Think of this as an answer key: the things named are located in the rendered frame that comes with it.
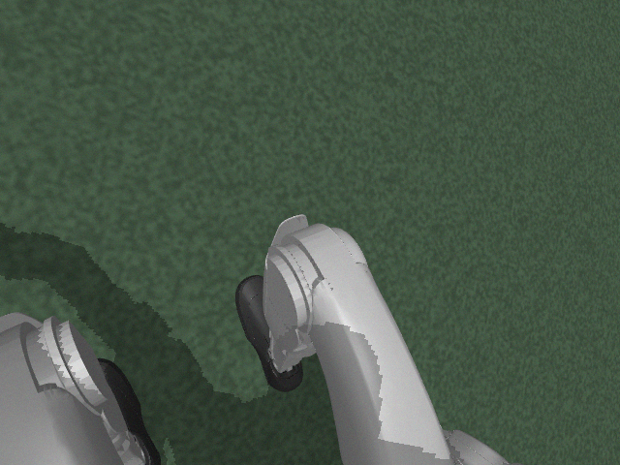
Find right robot foot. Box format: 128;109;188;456
235;275;303;392

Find left robot foot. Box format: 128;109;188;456
97;358;161;465

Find right robot hand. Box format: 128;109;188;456
441;427;510;465

